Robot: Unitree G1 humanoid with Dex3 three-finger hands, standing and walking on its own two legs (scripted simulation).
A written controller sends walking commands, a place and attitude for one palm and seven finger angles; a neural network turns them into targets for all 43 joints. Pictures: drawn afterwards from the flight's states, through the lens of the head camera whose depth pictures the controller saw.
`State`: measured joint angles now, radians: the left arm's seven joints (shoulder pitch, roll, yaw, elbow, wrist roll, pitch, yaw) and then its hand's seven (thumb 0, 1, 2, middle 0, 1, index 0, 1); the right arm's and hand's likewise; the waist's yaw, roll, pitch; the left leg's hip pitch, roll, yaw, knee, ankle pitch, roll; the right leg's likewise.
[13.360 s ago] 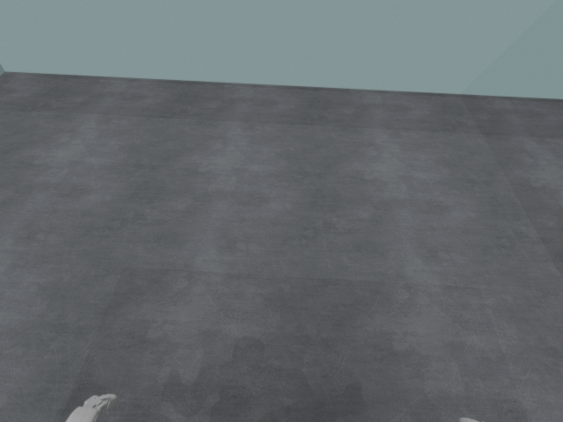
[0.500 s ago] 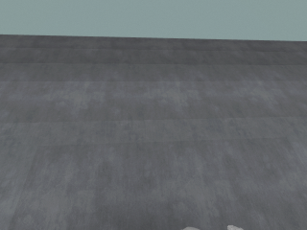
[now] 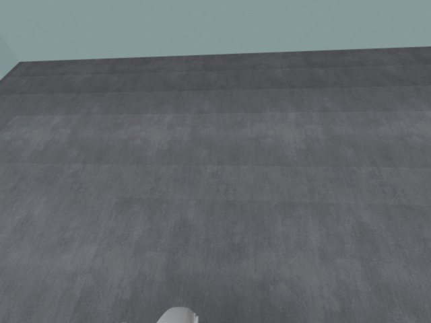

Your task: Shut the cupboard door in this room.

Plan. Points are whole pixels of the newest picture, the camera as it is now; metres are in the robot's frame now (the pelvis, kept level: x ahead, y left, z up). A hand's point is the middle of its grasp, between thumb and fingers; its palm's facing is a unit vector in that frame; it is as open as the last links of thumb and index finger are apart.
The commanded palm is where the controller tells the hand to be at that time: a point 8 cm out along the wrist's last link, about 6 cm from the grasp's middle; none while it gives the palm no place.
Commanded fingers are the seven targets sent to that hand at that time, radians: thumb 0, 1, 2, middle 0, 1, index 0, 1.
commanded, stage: turn or walk to find it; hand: left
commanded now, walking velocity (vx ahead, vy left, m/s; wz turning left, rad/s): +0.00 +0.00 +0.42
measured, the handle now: out of the picture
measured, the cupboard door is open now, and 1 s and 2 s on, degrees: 78 78 78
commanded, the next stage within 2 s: none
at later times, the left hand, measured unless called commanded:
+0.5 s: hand out of the picture -0.04 +0.27 -0.18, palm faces +0.26 -0.94 -0.23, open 7.4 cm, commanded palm none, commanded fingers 0.00 0.90 0.90 -0.20 -0.30 -0.20 -0.30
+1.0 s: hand out of the picture -0.05 +0.19 -0.14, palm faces +0.41 -0.87 -0.28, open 7.4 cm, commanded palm none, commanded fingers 0.00 0.90 0.90 -0.20 -0.30 -0.20 -0.30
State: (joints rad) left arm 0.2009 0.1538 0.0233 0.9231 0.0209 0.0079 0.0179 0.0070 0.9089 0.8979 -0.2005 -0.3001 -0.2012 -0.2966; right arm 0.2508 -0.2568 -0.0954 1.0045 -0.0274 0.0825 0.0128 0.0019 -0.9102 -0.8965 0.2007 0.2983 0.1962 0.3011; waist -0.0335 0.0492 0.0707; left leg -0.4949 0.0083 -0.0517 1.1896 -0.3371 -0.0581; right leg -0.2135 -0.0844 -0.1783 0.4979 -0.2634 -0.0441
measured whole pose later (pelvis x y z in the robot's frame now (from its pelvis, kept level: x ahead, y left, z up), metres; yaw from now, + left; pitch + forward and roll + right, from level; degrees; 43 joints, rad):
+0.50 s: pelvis -0.03 +0.05 +0.00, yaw +12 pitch +0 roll -1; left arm 0.21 0.26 0.07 0.99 0.02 0.06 0.00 0.01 0.91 0.90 -0.20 -0.30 -0.20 -0.30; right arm 0.15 -0.18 -0.03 0.96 -0.02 0.02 -0.01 0.00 -0.91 -0.90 0.20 0.30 0.20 0.30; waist 0.02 -0.03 0.07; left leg -0.22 -0.01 0.02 0.47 -0.24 0.03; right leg -0.46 -0.10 -0.06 1.08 -0.41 0.07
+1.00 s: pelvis -0.05 -0.02 +0.00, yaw +25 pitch -1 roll +3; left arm 0.20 0.15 0.03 0.93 0.02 0.01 0.02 0.01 0.91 0.90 -0.20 -0.30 -0.20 -0.30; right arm 0.25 -0.25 -0.10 1.00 -0.03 0.08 0.01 0.00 -0.91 -0.90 0.20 0.30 0.20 0.30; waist -0.03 0.05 0.07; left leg -0.49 0.01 -0.05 1.17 -0.35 -0.06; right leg -0.20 -0.08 -0.18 0.50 -0.27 -0.05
